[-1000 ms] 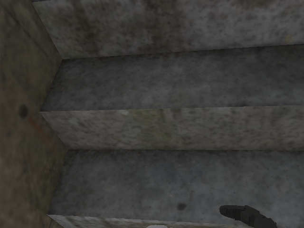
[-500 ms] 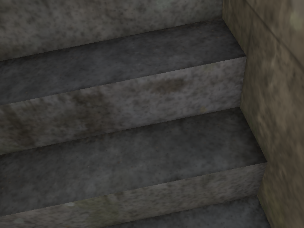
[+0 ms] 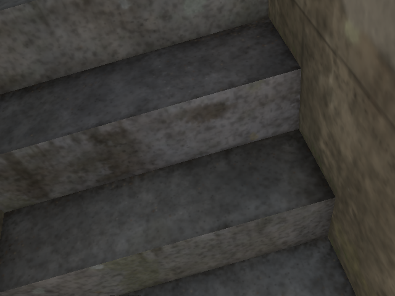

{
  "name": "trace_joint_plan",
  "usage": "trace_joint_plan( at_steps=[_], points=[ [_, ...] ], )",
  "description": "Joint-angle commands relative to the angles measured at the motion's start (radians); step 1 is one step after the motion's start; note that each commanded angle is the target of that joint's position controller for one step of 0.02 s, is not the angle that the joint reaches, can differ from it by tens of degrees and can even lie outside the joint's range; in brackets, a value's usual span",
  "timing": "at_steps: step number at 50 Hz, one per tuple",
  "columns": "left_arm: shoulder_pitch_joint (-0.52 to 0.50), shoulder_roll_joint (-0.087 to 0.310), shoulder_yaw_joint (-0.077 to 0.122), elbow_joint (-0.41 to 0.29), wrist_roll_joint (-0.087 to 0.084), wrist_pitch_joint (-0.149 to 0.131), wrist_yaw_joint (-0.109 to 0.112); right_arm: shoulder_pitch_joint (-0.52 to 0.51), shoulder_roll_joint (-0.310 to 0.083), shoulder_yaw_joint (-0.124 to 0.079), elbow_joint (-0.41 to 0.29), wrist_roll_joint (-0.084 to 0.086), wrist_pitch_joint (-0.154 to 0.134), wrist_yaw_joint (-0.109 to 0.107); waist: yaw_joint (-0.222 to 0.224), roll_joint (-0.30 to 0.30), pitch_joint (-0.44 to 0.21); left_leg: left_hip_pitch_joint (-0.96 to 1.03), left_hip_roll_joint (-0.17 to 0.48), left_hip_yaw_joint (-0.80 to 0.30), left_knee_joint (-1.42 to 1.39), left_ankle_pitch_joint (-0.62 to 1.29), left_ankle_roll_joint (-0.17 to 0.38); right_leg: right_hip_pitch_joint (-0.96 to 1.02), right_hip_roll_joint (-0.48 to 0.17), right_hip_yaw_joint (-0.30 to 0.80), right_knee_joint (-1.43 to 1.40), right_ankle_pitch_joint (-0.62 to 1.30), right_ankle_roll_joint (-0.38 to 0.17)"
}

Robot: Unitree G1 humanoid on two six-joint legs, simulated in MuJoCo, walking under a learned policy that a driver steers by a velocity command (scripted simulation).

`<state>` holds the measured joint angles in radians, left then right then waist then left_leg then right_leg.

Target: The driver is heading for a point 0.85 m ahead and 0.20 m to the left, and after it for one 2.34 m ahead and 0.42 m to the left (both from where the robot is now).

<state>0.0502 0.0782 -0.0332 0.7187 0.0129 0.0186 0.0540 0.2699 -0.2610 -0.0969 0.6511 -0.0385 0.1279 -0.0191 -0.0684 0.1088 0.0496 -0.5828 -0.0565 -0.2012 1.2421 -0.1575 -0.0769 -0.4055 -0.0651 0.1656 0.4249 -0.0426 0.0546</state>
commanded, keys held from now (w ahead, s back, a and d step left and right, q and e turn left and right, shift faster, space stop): w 1.00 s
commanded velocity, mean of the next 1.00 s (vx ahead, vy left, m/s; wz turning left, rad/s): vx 0.38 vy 0.00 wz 0.00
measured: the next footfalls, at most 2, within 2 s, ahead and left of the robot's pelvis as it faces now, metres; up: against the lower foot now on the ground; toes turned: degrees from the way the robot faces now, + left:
left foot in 0.14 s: +0.03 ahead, +0.18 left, +0.00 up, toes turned +9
right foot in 0.50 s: -0.24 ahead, +0.03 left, -0.21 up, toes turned -5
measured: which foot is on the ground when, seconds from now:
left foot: up 0.00-0.12, down 0.14-0.46, up 0.48-0.78, down 0.80-1.00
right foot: down 0.00-0.14, up 0.16-0.48, down 0.50-0.80, up 0.82-1.00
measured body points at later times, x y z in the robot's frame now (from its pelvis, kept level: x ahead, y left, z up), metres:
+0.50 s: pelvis -0.16 +0.10 -0.16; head -0.15 +0.09 +0.29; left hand -0.21 +0.36 -0.28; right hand +0.16 -0.08 -0.13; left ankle -0.06 +0.18 -0.72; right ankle -0.24 +0.04 -0.90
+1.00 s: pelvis -0.22 +0.19 -0.22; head -0.19 +0.25 +0.23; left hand -0.03 +0.41 -0.33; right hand -0.21 -0.09 -0.31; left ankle -0.22 +0.31 -0.95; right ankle -0.24 +0.02 -0.67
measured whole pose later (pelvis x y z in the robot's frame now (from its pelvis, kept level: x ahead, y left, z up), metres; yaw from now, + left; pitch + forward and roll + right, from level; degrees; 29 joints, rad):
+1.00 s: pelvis -0.22 +0.19 -0.22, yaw +1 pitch +2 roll -2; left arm 0.12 0.23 0.06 0.59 0.07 0.02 -0.07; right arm 0.44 -0.19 -0.06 0.76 -0.04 0.02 -0.09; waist -0.05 -0.10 0.04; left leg -0.32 0.08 0.03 0.59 -0.30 -0.01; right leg -0.87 0.21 0.19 1.99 -0.19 0.01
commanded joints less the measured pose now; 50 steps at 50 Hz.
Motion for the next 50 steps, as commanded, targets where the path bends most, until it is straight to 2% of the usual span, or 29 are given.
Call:
trace_joint_plan(
  at_steps=[1, 4, 6, 8, 9, 10, 11, 12, 14, 17, 19, 21, 24, 25, 26, 28, 29, 30, 31, 33, 36, 38, 39, 40, 41, 42, 43, 46, 50],
  points=[
    [-0.133, 0.192, 0.051, -0.060, 0.008, 0.024, 0.016, 0.187, 0.081, 0.026, -0.012, -0.009, -0.024, 0.010, -0.073, -0.422, -0.119, 0.069, -0.005, 0.161, 0.093, 0.035, 0.019, -0.063, -0.095, 0.047, -0.130, -0.508, -0.145],
    [-0.045, 0.239, 0.087, -0.049, 0.049, 0.037, 0.035, 0.207, 0.078, 0.053, -0.008, 0.013, -0.037, -0.010, -0.026, -0.460, -0.059, 0.081, 0.006, 0.310, -0.512, -0.369, 0.045, 0.139, -0.073, 0.084, -0.215, -0.680, -0.124],
    [0.068, 0.185, 0.100, -0.045, 0.063, 0.072, 0.047, 0.198, 0.129, 0.090, -0.013, 0.016, -0.039, -0.058, 0.027, -0.381, -0.052, 0.132, 0.062, 0.360, -0.963, -0.175, 0.110, 0.276, 0.016, 0.027, 0.043, -0.512, -0.137],
    [0.222, 0.154, 0.133, 0.002, 0.068, 0.120, 0.055, 0.023, 0.083, 0.115, -0.102, 0.002, -0.042, -0.070, 0.090, -0.073, -0.142, 0.174, 0.129, 0.274, -0.909, 0.105, 0.182, 0.087, 0.260, -0.109, 0.959, -0.531, -0.084],
    [0.093, 0.076, 0.122, -0.116, -0.009, 0.137, 0.092, -0.089, -0.116, 0.087, -0.188, -0.104, -0.066, -0.040, 0.083, 0.360, -0.112, -0.187, 0.337, -0.030, -0.894, 0.045, 0.304, -0.007, 0.359, -0.078, 1.463, -0.484, 0.005],
    [0.188, 0.075, 0.139, -0.125, 0.018, 0.140, 0.113, -0.307, -0.093, 0.101, -0.254, -0.108, -0.071, -0.016, 0.238, 0.248, -0.088, -0.118, 0.320, 0.109, -0.750, 0.178, 0.275, -0.157, 0.284, -0.038, 1.760, -0.438, 0.030],
    [0.332, 0.139, 0.145, -0.098, -0.001, 0.156, 0.126, -0.470, -0.079, 0.092, -0.327, -0.108, -0.056, -0.013, 0.317, 0.181, -0.003, -0.217, 0.328, 0.186, -0.666, 0.011, 0.231, -0.124, 0.157, 0.004, 1.558, -0.390, 0.027],
    [0.423, 0.260, 0.179, -0.073, 0.031, 0.154, 0.099, -0.447, -0.030, 0.100, -0.331, -0.080, -0.074, -0.042, 0.303, 0.092, -0.109, -0.121, 0.270, 0.233, -0.598, -0.007, 0.191, -0.050, 0.182, -0.143, 1.561, -0.321, 0.085],
    [0.419, 0.276, 0.185, -0.067, 0.071, 0.119, 0.063, -0.291, 0.032, 0.119, -0.273, -0.001, -0.113, -0.106, 0.199, -0.056, -0.121, -0.057, 0.282, 0.080, -0.535, -0.161, 0.271, -0.038, 0.174, -0.181, 1.413, -0.092, 0.059],
    [0.280, 0.184, 0.131, -0.118, 0.091, 0.099, 0.016, -0.096, 0.047, 0.086, -0.190, -0.033, -0.131, -0.141, 0.081, -0.004, -0.094, 0.221, 0.276, 0.051, -0.380, -0.327, 0.240, -0.215, 0.173, -0.198, 1.029, -0.097, 0.006],
    [0.256, 0.198, 0.120, -0.132, 0.054, 0.072, -0.011, -0.105, 0.042, 0.065, -0.207, -0.057, -0.122, -0.137, 0.049, 0.047, -0.097, 0.276, 0.325, 0.002, -0.345, -0.254, 0.240, -0.223, 0.109, -0.138, 0.752, -0.175, -0.052],
    [0.433, 0.194, 0.095, -0.096, 0.007, 0.056, -0.045, -0.219, 0.090, 0.068, -0.264, -0.072, -0.083, -0.127, 0.143, 0.048, -0.128, 0.140, 0.294, 0.052, -0.311, -0.135, 0.203, 0.031, 0.046, -0.216, 0.299, -0.154, -0.151],
    [0.448, 0.066, 0.027, 0.016, 0.044, 0.017, -0.093, -0.156, 0.206, 0.076, -0.243, -0.011, -0.032, -0.126, 0.065, -0.418, -0.099, 0.145, -0.028, 0.412, 0.511, -0.319, 0.155, 0.146, -0.038, -0.355, -0.383, 0.511, -0.292],
    [0.324, 0.115, 0.006, -0.044, 0.096, -0.011, -0.097, -0.237, 0.221, 0.080, -0.273, 0.040, -0.017, -0.133, 0.064, -0.416, -0.078, -0.018, -0.126, 0.336, 1.114, -0.519, 0.142, 0.085, -0.026, -0.402, -0.320, 0.571, -0.299],
    [0.234, 0.197, -0.021, -0.121, 0.108, -0.060, -0.080, -0.371, 0.229, 0.077, -0.389, 0.097, -0.003, -0.110, -0.039, -0.307, -0.006, -0.347, -0.107, 0.134, 1.329, -0.574, 0.087, 0.083, -0.180, -0.112, -0.043, 0.950, -0.300],
    [0.375, 0.334, 0.071, -0.069, 0.075, -0.077, -0.035, -0.356, 0.107, 0.075, -0.384, -0.031, -0.041, -0.114, 0.009, -0.179, 0.103, -0.761, -0.046, 0.014, 1.272, -0.253, 0.087, 0.277, -0.341, 0.057, -0.048, 0.162, -0.325],
    [0.458, 0.307, 0.070, -0.046, 0.070, -0.072, -0.020, -0.383, 0.062, 0.066, -0.353, -0.064, -0.069, -0.103, 0.080, -0.040, 0.041, -0.862, -0.059, 0.056, 1.258, -0.278, 0.086, 0.480, -0.289, 0.068, -0.034, 0.030, -0.332],
    [0.351, 0.428, 0.114, -0.114, 0.064, -0.077, 0.026, -0.403, 0.029, 0.069, -0.422, -0.024, -0.098, -0.069, 0.062, -0.219, 0.066, -0.757, 0.106, -0.083, 0.994, -0.195, 0.061, 0.379, -0.505, 0.430, -0.260, -0.363, -0.447],
    [0.279, 0.371, 0.098, -0.114, 0.038, -0.079, 0.050, -0.474, -0.028, 0.033, -0.386, -0.026, -0.111, -0.052, 0.094, -0.035, 0.091, -0.667, 0.092, -0.035, 0.989, -0.116, 0.035, 0.306, -0.437, 0.375, -0.317, -0.442, -0.454],
    [0.249, 0.309, 0.074, -0.121, 0.043, -0.090, 0.058, -0.450, 0.003, 0.033, -0.344, 0.007, -0.096, -0.036, 0.092, 0.030, 0.105, -0.437, 0.134, 0.011, 0.660, -0.118, 0.032, 0.226, -0.344, 0.230, -0.243, -0.254, -0.427],
    [0.141, 0.256, 0.061, -0.123, 0.029, -0.088, 0.049, -0.287, 0.118, 0.086, -0.267, 0.027, -0.097, -0.011, 0.055, -0.092, 0.068, 0.095, 0.191, 0.214, -0.253, -0.175, 0.088, 0.054, -0.142, -0.123, -0.186, -0.158, -0.266],
    [0.223, 0.248, 0.067, -0.079, 0.029, -0.060, 0.031, -0.188, 0.108, 0.073, -0.224, 0.033, -0.092, -0.015, 0.079, -0.313, -0.004, 0.206, 0.101, 0.313, -0.555, -0.344, 0.121, 0.221, -0.167, -0.087, -0.065, 0.185, -0.274],
    [0.226, 0.239, 0.075, -0.061, 0.018, -0.038, 0.017, -0.041, 0.106, 0.059, -0.164, 0.021, -0.110, -0.030, 0.031, -0.267, -0.078, 0.320, 0.048, 0.369, -0.750, -0.159, 0.142, 0.300, -0.146, -0.123, 0.132, 0.418, -0.260],
    [0.215, 0.250, 0.091, -0.055, -0.002, -0.009, -0.011, 0.246, 0.037, 0.022, -0.063, -0.012, -0.145, -0.063, -0.087, -0.137, -0.121, 0.493, 0.093, 0.292, -1.002, 0.139, 0.056, 0.246, 0.017, -0.235, 0.516, 0.190, -0.219],
    [0.172, 0.088, 0.068, -0.150, 0.022, -0.024, -0.042, 0.355, -0.078, 0.009, -0.017, -0.007, -0.153, -0.088, 0.000, 0.123, -0.075, 0.740, 0.421, -0.143, -0.740, 1.137, 0.005, -0.286, 0.182, -0.140, 0.864, -0.472, -0.135],
    [0.371, 0.039, 0.072, -0.090, 0.015, -0.034, -0.085, 0.425, -0.191, -0.026, -0.013, 0.012, -0.149, -0.108, -0.006, 0.139, -0.277, 0.748, 0.531, -0.488, -0.851, 1.239, 0.139, -0.330, 0.258, 0.164, 1.056, -0.483, -0.110],
    [0.345, 0.068, 0.085, -0.093, 0.024, -0.023, -0.101, 0.234, -0.227, -0.046, -0.064, -0.011, -0.148, -0.109, 0.062, 0.054, -0.213, 0.612, 0.567, -0.445, -0.891, 0.782, 0.246, -0.406, 0.254, 0.147, 1.291, -0.438, -0.084],
    [0.038, 0.123, 0.083, -0.202, 0.076, -0.031, -0.130, -0.031, -0.008, 0.023, -0.044, 0.001, -0.127, -0.079, 0.088, -0.017, -0.050, 0.388, 0.349, -0.068, -0.840, 0.211, 0.224, -0.577, 0.237, 0.075, 1.575, -0.168, -0.063],
    [0.100, 0.162, 0.083, -0.197, 0.051, 0.006, -0.140, 0.038, -0.070, 0.007, 0.017, 0.003, -0.153, -0.057, 0.104, -0.060, -0.069, 0.282, 0.309, 0.039, -0.842, -0.007, 0.233, -0.546, 0.279, 0.046, 1.655, -0.082, -0.020]
  ],
)
Velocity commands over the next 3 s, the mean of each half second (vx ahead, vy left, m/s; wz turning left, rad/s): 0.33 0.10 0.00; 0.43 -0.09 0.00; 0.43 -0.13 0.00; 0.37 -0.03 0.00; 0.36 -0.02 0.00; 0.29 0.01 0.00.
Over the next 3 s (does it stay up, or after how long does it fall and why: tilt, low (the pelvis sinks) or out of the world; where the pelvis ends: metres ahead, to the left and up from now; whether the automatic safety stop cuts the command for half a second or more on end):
stays up -0.07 -0.02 -0.09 its command is cut before an obstacle after 0.8 s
